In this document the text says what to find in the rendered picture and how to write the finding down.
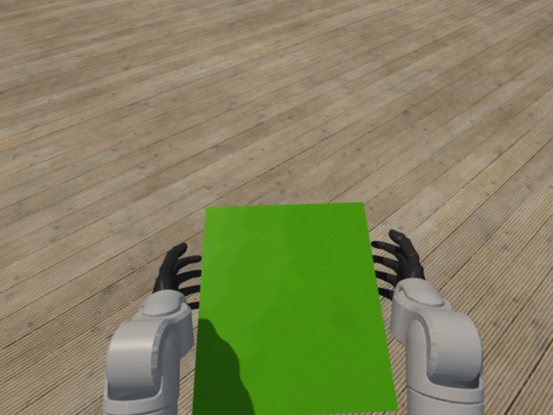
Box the robot left hand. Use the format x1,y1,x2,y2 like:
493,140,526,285
152,243,202,310

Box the robot right hand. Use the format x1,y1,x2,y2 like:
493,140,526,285
371,229,425,301

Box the robot left forearm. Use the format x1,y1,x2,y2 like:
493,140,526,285
103,290,194,415

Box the carton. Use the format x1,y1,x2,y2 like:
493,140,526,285
192,202,398,415

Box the robot right forearm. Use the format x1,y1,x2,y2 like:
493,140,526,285
390,278,485,415

